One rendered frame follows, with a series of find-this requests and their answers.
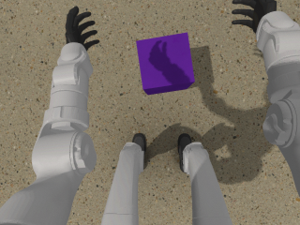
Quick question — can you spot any right robot upper arm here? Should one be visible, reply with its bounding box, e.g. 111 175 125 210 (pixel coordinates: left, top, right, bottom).
262 98 300 198

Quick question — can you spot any robot right foot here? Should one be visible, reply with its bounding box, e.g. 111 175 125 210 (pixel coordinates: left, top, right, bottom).
177 133 192 173

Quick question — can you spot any robot right shin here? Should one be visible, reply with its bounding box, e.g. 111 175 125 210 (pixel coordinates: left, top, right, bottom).
182 142 209 162

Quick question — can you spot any robot right forearm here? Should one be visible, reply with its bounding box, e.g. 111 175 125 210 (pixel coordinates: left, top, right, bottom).
255 10 300 104

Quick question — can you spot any left robot upper arm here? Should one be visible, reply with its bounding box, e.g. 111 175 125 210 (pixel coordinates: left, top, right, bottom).
0 130 98 225

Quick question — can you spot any right robot hand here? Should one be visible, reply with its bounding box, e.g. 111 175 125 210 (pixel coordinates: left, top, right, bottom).
232 0 277 34

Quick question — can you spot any robot left forearm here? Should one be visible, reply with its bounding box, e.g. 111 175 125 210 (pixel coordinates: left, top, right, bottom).
31 42 94 171

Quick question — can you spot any carton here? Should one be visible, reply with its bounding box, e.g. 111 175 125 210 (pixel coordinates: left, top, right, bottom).
136 32 195 96

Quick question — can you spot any left robot hand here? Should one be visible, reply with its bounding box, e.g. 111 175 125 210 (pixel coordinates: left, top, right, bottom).
65 6 99 50

